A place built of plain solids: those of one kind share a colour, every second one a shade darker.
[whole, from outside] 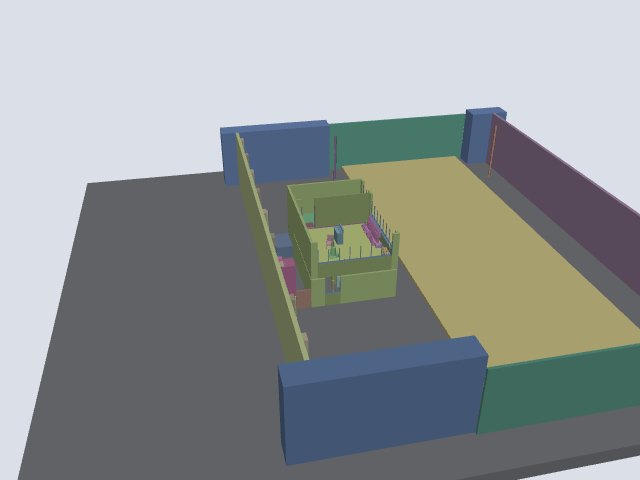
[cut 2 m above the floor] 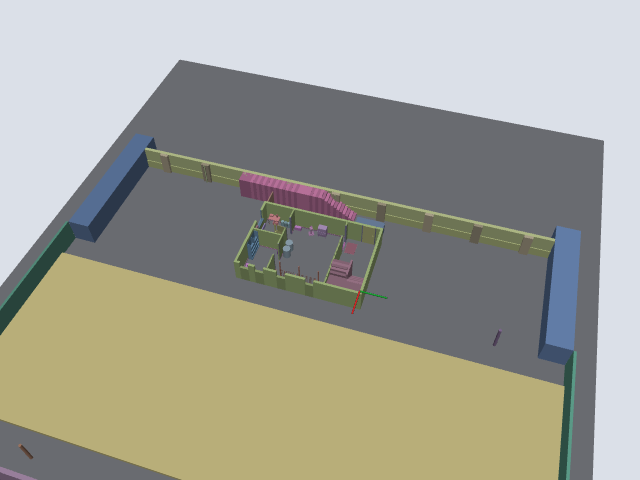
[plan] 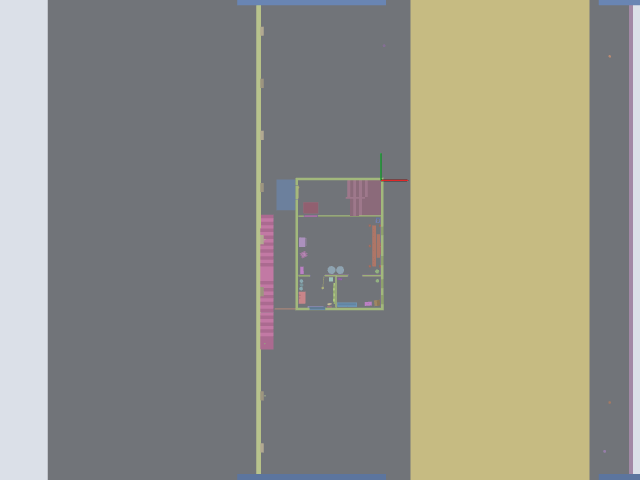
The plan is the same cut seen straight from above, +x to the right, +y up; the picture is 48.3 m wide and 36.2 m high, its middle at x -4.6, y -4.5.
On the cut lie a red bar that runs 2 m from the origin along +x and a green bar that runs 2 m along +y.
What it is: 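A mechanical signal box beside a railway in a town; below the locking room, a lamp room and a mess room, above the operating floor with its lever frame behind one band of glass; one dog-leg stair between walls, the front door at its foot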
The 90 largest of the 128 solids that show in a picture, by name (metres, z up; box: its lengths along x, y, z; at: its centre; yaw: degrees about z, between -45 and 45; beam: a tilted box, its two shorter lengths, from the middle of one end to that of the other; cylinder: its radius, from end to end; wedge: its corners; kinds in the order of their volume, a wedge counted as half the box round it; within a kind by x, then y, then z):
{
 "yard_line_abut_1": {"box": [11.22, 1.77, 5.85], "at": [-5.23, -23.03, 2.88]},
 "yard_line_abut_2": {"box": [11.22, 1.88, 5.85], "at": [-5.23, 14.15, 2.88]},
 "yard_line_abut_3": {"box": [4.01, 1.77, 5.85], "at": [18.43, -23.03, 2.88]},
 "yard_line_abut_4": {"box": [4.01, 1.88, 5.85], "at": [18.43, 14.15, 2.88]},
 "yard_line_bed_1": {"box": [13.5, 39.0, 0.6], "at": [8.98, -4.41, 0.0]},
 "yard_line_far_1": {"box": [0.3, 35.35, 5.85], "at": [18.86, -4.47, 2.88]},
 "yard_line_near_1": {"box": [0.3, 35.35, 5.85], "at": [-9.26, -4.47, 2.88]},
 "yard_line_dark_1": {"box": [16.05, 0.2, 5.01], "at": [8.4, -24.01, 2.45]},
 "yard_line_dark_2": {"box": [16.05, 0.2, 5.3], "at": [8.4, 15.19, 2.6]},
 "wall_1": {"box": [0.2, 2.6, 2.5], "at": [-6.35, -8.5, 1.2]},
 "wall_2": {"box": [0.2, 7.1, 3.05], "at": [-6.35, -6.25, 4.08]},
 "wall_3": {"box": [0.2, 4.5, 2.5], "at": [-6.35, -4.95, 1.2]},
 "wall_4": {"box": [0.2, 2.9, 2.85], "at": [-6.35, -1.25, 1.38]},
 "wall_5": {"box": [0.2, 2.9, 3.05], "at": [-6.35, -1.25, 4.08]},
 "wall_6": {"box": [0.51, 0.2, 3.05], "at": [-6.2, -9.7, 4.08]},
 "wall_7": {"box": [1.06, 0.2, 2.5], "at": [-5.92, -9.7, 1.2]},
 "wall_8": {"box": [1.21, 0.2, 1.05], "at": [-4.8, -9.7, 0.47]},
 "wall_9": {"box": [0.81, 0.2, 2.5], "at": [-3.8, -9.7, 1.2]},
 "wall_10": {"box": [0.06, 2.4, 2.5], "at": [-3.37, -8.4, 1.2]},
 "wall_11": {"box": [5.66, 0.2, 1.2], "at": [-3.12, -9.7, 3.15]},
 "wall_12": {"box": [6.65, 0.2, 2.85], "at": [-3.12, 0.1, 1.38]},
 "wall_13": {"box": [6.65, 0.2, 3.05], "at": [-3.12, 0.1, 4.08]},
 "wall_14": {"box": [4.8, 0.06, 2.5], "at": [-2.4, -2.73, 1.2]},
 "wall_15": {"box": [4.8, 0.06, 2.85], "at": [-2.4, -2.67, 1.38]},
 "wall_16": {"box": [4.71, 0.06, 3.05], "at": [-2.35, -2.73, 4.08]},
 "wall_17": {"box": [3.6, 0.2, 2.5], "at": [-1.6, -9.7, 1.2]},
 "wall_18": {"box": [0.51, 0.2, 3.05], "at": [-0.05, -9.7, 4.08]},
 "wall_19": {"box": [0.2, 0.51, 3.05], "at": [0.1, -9.55, 4.08]},
 "wall_20": {"box": [0.2, 0.51, 2.5], "at": [0.1, -8.4, 1.2]},
 "wall_21": {"box": [0.2, 0.81, 2.5], "at": [0.1, -6.8, 1.2]},
 "wall_22": {"box": [0.2, 6.31, 1.2], "at": [0.1, -6.15, 3.15]},
 "wall_23": {"box": [0.2, 1.56, 2.5], "at": [0.1, -4.92, 1.2]},
 "wall_24": {"box": [0.2, 0.81, 2.5], "at": [0.1, -3.1, 1.2]},
 "wall_25": {"box": [0.2, 2.9, 2.85], "at": [0.1, -1.25, 1.38]},
 "wall_26": {"box": [0.2, 0.66, 3.05], "at": [0.1, -0.12, 4.08]},
 "yard_line_step_1": {"box": [1.0, 1.0, 5.84], "at": [-8.61, -12.26, 2.87]},
 "yard_line_step_2": {"box": [1.0, 0.26, 5.66], "at": [-8.61, -11.63, 2.78]},
 "yard_line_step_3": {"box": [1.0, 0.26, 5.49], "at": [-8.61, -11.37, 2.69]},
 "yard_line_step_4": {"box": [1.0, 0.26, 5.31], "at": [-8.61, -11.11, 2.61]},
 "yard_line_step_5": {"box": [1.0, 0.26, 5.14], "at": [-8.61, -10.85, 2.52]},
 "yard_line_step_6": {"box": [1.0, 0.26, 4.96], "at": [-8.61, -10.59, 2.43]},
 "yard_line_step_7": {"box": [1.0, 0.26, 4.79], "at": [-8.61, -10.33, 2.34]},
 "yard_line_step_8": {"box": [1.0, 0.26, 4.61], "at": [-8.61, -10.07, 2.26]},
 "yard_line_step_9": {"box": [1.0, 0.26, 4.44], "at": [-8.61, -9.81, 2.17]},
 "yard_line_step_10": {"box": [1.0, 0.26, 4.26], "at": [-8.61, -9.55, 2.08]},
 "yard_line_step_11": {"box": [1.0, 0.26, 4.09], "at": [-8.61, -9.29, 1.99]},
 "yard_line_step_12": {"box": [1.0, 0.26, 3.91], "at": [-8.61, -9.03, 1.91]},
 "yard_line_step_13": {"box": [1.0, 0.26, 3.73], "at": [-8.61, -8.77, 1.82]},
 "yard_line_step_14": {"box": [1.0, 0.26, 3.56], "at": [-8.61, -8.51, 1.73]},
 "yard_line_step_15": {"box": [1.0, 0.26, 3.38], "at": [-8.61, -8.25, 1.64]},
 "yard_line_step_16": {"box": [1.0, 0.26, 3.21], "at": [-8.61, -7.99, 1.55]},
 "yard_line_step_17": {"box": [1.0, 0.26, 3.03], "at": [-8.61, -7.73, 1.47]},
 "yard_line_step_18": {"box": [1.0, 1.1, 2.86], "at": [-8.61, -7.05, 1.38]},
 "yard_line_step_19": {"box": [1.0, 0.26, 2.68], "at": [-8.61, -6.37, 1.29]},
 "yard_line_step_20": {"box": [1.0, 0.26, 2.51], "at": [-8.61, -6.11, 1.2]},
 "yard_line_step_21": {"box": [1.0, 0.26, 2.33], "at": [-8.61, -5.85, 1.12]},
 "yard_line_step_22": {"box": [1.0, 0.26, 2.16], "at": [-8.61, -5.59, 1.03]},
 "yard_line_step_23": {"box": [1.0, 0.26, 1.98], "at": [-8.61, -5.33, 0.94]},
 "yard_line_step_24": {"box": [1.0, 0.26, 1.8], "at": [-8.61, -5.07, 0.85]},
 "yard_line_step_25": {"box": [1.0, 0.26, 1.63], "at": [-8.61, -4.81, 0.76]},
 "yard_line_step_26": {"box": [1.0, 0.26, 1.45], "at": [-8.61, -4.55, 0.68]},
 "yard_line_step_27": {"box": [1.0, 0.26, 1.28], "at": [-8.61, -4.29, 0.59]},
 "yard_line_step_28": {"box": [1.0, 0.26, 1.1], "at": [-8.61, -4.03, 0.5]},
 "raised_floor_operating_1": {"box": [6.38, 7.03, 0.25], "at": [-3.12, -6.15, 2.67]},
 "stair_1": {"box": [0.25, 1.3, 2.63], "at": [-2.22, -2.04, 1.27]},
 "stair_2": {"box": [0.25, 1.3, 2.42], "at": [-2.0, -2.04, 1.16]},
 "stair_3": {"box": [1.45, 0.14, 3.95], "at": [-1.93, -1.32, 1.93]},
 "stair_4": {"box": [0.25, 1.3, 2.2], "at": [-1.77, -2.04, 1.05]},
 "stair_5": {"box": [0.25, 1.3, 0.91], "at": [-1.75, -0.6, 0.41]},
 "stair_6": {"box": [0.25, 1.3, 1.99], "at": [-1.55, -2.04, 0.94]},
 "stair_7": {"box": [0.25, 1.3, 1.13], "at": [-1.53, -0.6, 0.51]},
 "stair_8": {"box": [0.25, 1.3, 1.77], "at": [-1.32, -2.04, 0.84]},
 "stair_9": {"box": [0.25, 1.3, 1.34], "at": [-1.3, -0.6, 0.62]},
 "stair_10": {"box": [1.2, 2.74, 1.56], "at": [-0.6, -1.32, 0.73]},
 "yard_line_near_pier_1": {"box": [0.27, 0.7, 5.85], "at": [-8.97, -20.18, 2.88]},
 "yard_line_near_pier_2": {"box": [0.27, 0.7, 5.85], "at": [-8.97, -16.25, 2.88]},
 "yard_line_near_pier_3": {"box": [0.27, 0.7, 5.85], "at": [-8.97, -8.4, 2.88]},
 "yard_line_near_pier_4": {"box": [0.27, 0.7, 5.85], "at": [-8.97, -4.47, 2.88]},
 "yard_line_near_pier_5": {"box": [0.27, 0.7, 5.85], "at": [-8.97, -0.54, 2.88]},
 "yard_line_near_pier_6": {"box": [0.27, 0.7, 5.85], "at": [-8.97, 3.39, 2.88]},
 "yard_line_near_pier_7": {"box": [0.27, 0.7, 5.85], "at": [-8.97, 7.32, 2.88]},
 "yard_line_near_pier_8": {"box": [0.27, 0.7, 5.85], "at": [-8.97, 11.24, 2.88]},
 "yard_line_bunker_1": {"box": [1.43, 2.32, 1.1], "at": [-7.17, -1.1, 0.5]},
 "raised_floor_landing_1": {"box": [3.23, 2.83, 0.25], "at": [-4.7, -1.35, 2.67]},
 "yard_line_near_plinth_1": {"box": [0.07, 35.35, 0.83], "at": [-9.07, -4.47, 0.36]},
 "tool_cabinet_1": {"box": [0.46, 0.66, 0.91], "at": [-5.95, -4.67, 0.55]},
 "tool_cabinet_2": {"box": [0.45, 0.7, 0.89], "at": [-5.93, -4.67, 0.56]},
 "register_desk_1": {"box": [0.5, 1.05, 1.03], "at": [-3.25, -5.25, 3.26]},
 "yard_line_fence_1": {"box": [1.58, 0.1, 1.65], "at": [-7.24, -9.7, 0.78]},
 "drum_1": {"cylinder": 0.3, "from": [-3.73, -6.77, 0.0], "to": [-3.73, -6.77, 0.87]}
}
